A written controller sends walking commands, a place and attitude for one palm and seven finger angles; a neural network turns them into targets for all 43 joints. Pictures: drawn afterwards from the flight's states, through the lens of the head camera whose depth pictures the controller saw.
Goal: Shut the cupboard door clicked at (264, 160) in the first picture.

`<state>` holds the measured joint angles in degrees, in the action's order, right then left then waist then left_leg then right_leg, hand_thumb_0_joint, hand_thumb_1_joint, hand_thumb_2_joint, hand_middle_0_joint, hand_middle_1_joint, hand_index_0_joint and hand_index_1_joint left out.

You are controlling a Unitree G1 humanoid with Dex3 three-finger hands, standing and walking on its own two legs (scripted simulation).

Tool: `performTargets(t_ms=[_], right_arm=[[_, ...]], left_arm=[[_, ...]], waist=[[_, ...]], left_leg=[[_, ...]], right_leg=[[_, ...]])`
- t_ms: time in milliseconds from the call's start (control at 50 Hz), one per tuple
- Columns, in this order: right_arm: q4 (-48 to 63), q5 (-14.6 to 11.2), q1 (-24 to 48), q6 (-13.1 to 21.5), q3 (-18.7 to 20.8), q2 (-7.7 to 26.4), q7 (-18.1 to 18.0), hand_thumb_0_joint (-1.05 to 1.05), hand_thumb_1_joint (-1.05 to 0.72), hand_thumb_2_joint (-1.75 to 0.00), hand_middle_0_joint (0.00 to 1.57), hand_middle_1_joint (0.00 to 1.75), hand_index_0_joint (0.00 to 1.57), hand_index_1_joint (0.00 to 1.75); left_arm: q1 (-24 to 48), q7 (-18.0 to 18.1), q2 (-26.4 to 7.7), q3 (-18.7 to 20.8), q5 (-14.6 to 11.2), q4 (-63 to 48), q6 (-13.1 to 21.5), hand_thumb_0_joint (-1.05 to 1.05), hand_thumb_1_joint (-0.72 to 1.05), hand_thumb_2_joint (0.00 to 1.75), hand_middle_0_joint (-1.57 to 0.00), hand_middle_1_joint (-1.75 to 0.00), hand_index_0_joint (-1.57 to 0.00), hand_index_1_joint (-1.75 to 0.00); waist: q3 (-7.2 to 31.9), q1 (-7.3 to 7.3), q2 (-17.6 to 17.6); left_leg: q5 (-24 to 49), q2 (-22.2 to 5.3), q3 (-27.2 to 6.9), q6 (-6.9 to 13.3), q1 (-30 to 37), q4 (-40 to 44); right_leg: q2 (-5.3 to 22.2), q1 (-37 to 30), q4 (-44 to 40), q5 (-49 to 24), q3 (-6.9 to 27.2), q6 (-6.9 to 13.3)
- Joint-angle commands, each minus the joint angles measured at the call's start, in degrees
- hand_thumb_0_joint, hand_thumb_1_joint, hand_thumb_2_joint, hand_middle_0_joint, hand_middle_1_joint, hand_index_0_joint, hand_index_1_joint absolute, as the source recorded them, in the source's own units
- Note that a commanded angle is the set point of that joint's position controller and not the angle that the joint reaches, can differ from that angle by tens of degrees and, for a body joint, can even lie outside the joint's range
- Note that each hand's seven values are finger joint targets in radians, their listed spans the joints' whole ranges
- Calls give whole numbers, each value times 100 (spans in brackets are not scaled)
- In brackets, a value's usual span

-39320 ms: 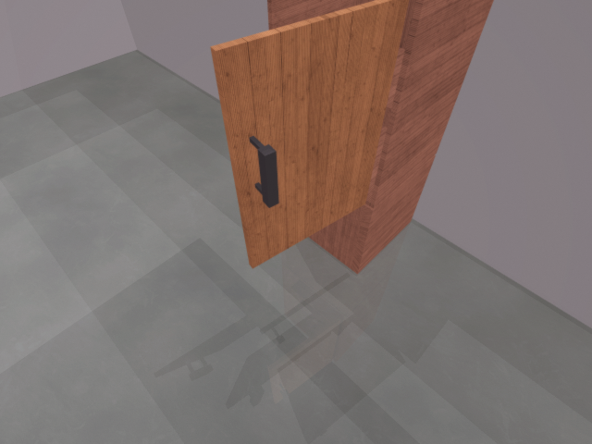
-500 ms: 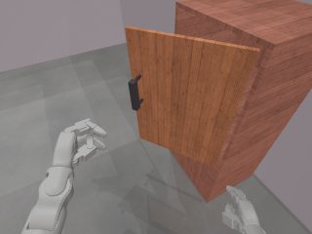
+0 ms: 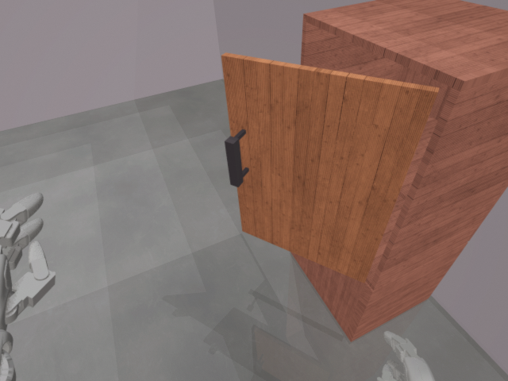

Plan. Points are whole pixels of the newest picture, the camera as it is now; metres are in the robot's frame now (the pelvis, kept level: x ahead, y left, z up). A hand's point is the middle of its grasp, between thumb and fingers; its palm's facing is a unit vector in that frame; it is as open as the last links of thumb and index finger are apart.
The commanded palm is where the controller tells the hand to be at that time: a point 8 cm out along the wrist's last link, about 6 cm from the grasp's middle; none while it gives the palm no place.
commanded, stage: draw the hand back to the body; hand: left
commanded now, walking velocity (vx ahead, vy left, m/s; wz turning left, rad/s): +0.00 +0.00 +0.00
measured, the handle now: (239, 157) +0.63 +0.13 +0.00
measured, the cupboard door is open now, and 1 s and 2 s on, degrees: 35 35 35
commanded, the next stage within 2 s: step back with the hand held close in 0.26 s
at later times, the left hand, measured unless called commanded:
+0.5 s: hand (67, 273) +0.19 +0.26 +0.15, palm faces +0.42 -0.80 -0.43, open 7.4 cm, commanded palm +0.14 +0.30 +0.17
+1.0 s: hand (16, 308) +0.14 +0.30 +0.15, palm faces +0.41 -0.78 -0.47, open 7.4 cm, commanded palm +0.08 +0.33 +0.17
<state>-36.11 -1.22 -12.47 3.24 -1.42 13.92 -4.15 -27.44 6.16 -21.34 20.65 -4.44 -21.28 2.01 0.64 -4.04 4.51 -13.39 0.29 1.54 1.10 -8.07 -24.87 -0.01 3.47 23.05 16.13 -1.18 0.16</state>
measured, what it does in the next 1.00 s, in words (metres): shifts its weight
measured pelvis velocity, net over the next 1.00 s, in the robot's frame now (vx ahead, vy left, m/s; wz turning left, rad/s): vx -0.06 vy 0.03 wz -0.02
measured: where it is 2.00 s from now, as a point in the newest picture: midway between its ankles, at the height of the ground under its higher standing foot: outside the picture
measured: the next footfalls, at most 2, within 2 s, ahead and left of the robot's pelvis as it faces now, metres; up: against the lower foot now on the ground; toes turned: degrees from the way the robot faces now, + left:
right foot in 1.52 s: -0.12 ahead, -0.11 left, +0.00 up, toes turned +7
left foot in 1.74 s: -0.06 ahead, +0.13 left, +0.00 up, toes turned +6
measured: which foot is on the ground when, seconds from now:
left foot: down 0.00-1.00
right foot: down 0.00-1.00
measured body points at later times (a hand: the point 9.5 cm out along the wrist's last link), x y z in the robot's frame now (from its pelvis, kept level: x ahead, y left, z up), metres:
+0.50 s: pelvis +0.00 +0.00 +0.00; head -0.02 -0.03 +0.45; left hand +0.16 +0.30 +0.18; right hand +0.18 -0.23 -0.09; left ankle +0.00 +0.11 -0.74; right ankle -0.04 -0.12 -0.74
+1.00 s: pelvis -0.06 +0.03 -0.01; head -0.06 +0.04 +0.44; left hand +0.12 +0.34 +0.17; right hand +0.11 -0.22 -0.08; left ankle +0.00 +0.11 -0.74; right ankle -0.04 -0.12 -0.74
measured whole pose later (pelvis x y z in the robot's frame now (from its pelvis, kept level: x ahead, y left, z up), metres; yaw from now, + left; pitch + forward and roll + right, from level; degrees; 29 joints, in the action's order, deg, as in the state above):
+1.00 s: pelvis -0.06 +0.03 -0.01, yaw -1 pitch +1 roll -2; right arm -31.1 -1.0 -12.0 0.4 -0.9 13.0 -5.4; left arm -30.9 7.9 -25.0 24.7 -2.7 -26.3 10.6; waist 1.0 0.0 0.5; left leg -12.1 0.2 3.1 3.8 -23.0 -34.1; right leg 0.3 18.5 31.8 14.0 0.2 -2.1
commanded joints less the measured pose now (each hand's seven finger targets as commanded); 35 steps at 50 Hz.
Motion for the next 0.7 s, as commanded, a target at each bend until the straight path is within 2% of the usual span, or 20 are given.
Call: performTargets(t_ms=[0,60,80,140,160,180,280,320,360,380,420,440,460,480,540,560,580,640,660,680], right_arm=[[940,-12,899,447,236,558,-73,0,-90,-90,20,30,20,30],[901,7,926,509,238,555,-96,0,-90,-90,20,30,20,30],[927,-10,966,527,219,501,-95,0,-90,-90,20,30,20,30],[923,0,959,562,203,470,-101,0,-90,-90,20,30,20,30],[883,6,951,571,214,486,-102,0,-90,-90,20,30,20,30],[908,-2,951,564,195,448,-96,0,-90,-90,20,30,20,30],[944,-15,938,513,210,465,-63,0,-90,-90,20,30,20,30],[949,-4,923,493,216,474,-60,0,-90,-90,20,30,20,30],[928,14,919,512,233,506,-66,0,-90,-90,20,30,20,30],[1094,-22,949,390,279,643,-53,0,-90,-90,20,30,20,30],[983,15,903,245,277,551,-54,0,-90,-90,20,30,20,30],[974,8,891,199,299,539,-53,0,-90,-90,20,30,20,30],[968,17,908,163,333,570,-70,0,-90,-90,20,30,20,30],[991,8,895,124,341,561,-84,0,-90,-90,20,30,20,30],[1114,-8,875,-18,399,614,-129,0,-90,-90,20,30,20,30],[1130,-3,907,-60,400,638,-152,0,-90,-90,20,30,20,30],[1194,-20,893,-118,397,606,-159,0,-90,-90,20,30,20,30],[1304,-44,848,-254,419,627,-166,0,-90,-90,20,30,20,30],[1291,-28,868,-269,436,665,-171,0,-90,-90,20,30,20,30],[1343,-46,851,-293,406,629,-160,0,-90,-90,20,30,20,30]], left_arm=[[861,74,-908,356,23,-1064,369,0,90,90,-20,-30,-20,-30],[828,114,-1183,600,30,-1208,424,0,90,90,-20,-30,-20,-30],[871,108,-1079,512,29,-1339,453,0,90,90,-20,-30,-20,-30],[778,122,-1137,629,22,-1314,474,0,90,90,-20,-30,-20,-30],[695,123,-1236,740,17,-1249,468,0,90,90,-20,-30,-20,-30],[670,100,-1093,632,0,-1235,471,0,90,90,-20,-30,-20,-30],[574,31,-943,545,-46,-1040,443,0,90,90,-20,-30,-20,-30],[616,27,-967,552,-37,-1080,445,0,90,90,-20,-30,-20,-30],[576,35,-1054,620,-28,-1130,453,0,90,90,-20,-30,-20,-30],[1002,74,-1475,1000,3,-1418,667,0,90,90,-20,-30,-20,-30],[524,65,-1130,686,27,-1010,798,0,90,90,-20,-30,-20,-30],[432,73,-1119,682,28,-948,846,0,90,90,-20,-30,-20,-30],[463,88,-1253,785,41,-1066,912,0,90,90,-20,-30,-20,-30],[375,95,-1206,754,40,-1093,945,0,90,90,-20,-30,-20,-30],[189,132,-1297,852,10,-1241,951,0,90,90,-20,-30,-20,-30],[108,147,-1454,1005,4,-1246,933,0,90,90,-20,-30,-20,-30],[-1,146,-1370,950,-11,-1258,906,0,90,90,-20,-30,-20,-30],[-153,173,-1402,994,-31,-1339,852,0,90,90,-20,-30,-20,-30],[-270,191,-1531,1138,-27,-1310,849,0,90,90,-20,-30,-20,-30],[-296,190,-1391,992,-36,-1378,849,0,90,90,-20,-30,-20,-30]], waist=[[168,105,-277],[311,22,-212],[319,42,-31],[206,10,71],[184,-12,51],[142,17,87],[-2,47,-135],[60,46,-27],[178,29,-86],[54,252,-180],[184,296,-455],[269,303,-539],[407,294,-448],[600,319,-290],[958,323,-184],[1041,300,-182],[1087,312,-231],[1116,328,-296],[1127,303,-251],[1075,331,-219]], left_leg=[[835,-117,-62,120,357,363],[846,-94,-55,114,336,347],[845,-91,-29,107,368,334],[859,-86,-27,78,310,352],[894,-93,-15,73,286,344],[891,-97,16,71,298,343],[845,-135,24,72,273,388],[832,-126,45,81,311,374],[949,-125,33,87,348,359],[526,-233,-54,165,-2,-30],[389,-182,-76,146,-104,-301],[450,-184,-66,142,-116,-367],[688,-201,-85,126,-118,-365],[942,-253,-77,121,-58,-309],[2059,-380,-92,125,56,-237],[2381,-430,-153,120,35,-220],[2601,-470,-144,119,9,-247],[2601,-529,-165,117,-188,-218],[2515,-540,-183,113,-284,-199],[2379,-567,-232,110,-427,-146]], right_leg=[[15,593,-429,-863,-15,-16],[26,451,-453,-885,23,3],[43,469,-443,-882,37,4],[11,483,-430,-918,17,20],[14,446,-491,-962,38,25],[30,470,-480,-974,50,15],[12,539,-531,-892,53,-9],[9,531,-545,-879,58,-8],[9,455,-531,-1017,54,-7],[378,999,-783,-1151,622,21],[636,1170,-814,-1150,787,108],[679,1207,-751,-1230,799,125],[693,1094,-583,-1639,696,139],[674,979,-359,-1962,635,135],[477,741,125,-2772,374,13],[442,646,246,-2905,302,-8],[417,593,348,-3057,292,-23],[363,560,481,-2973,301,-44],[367,532,493,-2954,313,-39],[363,524,536,-2757,324,-33]])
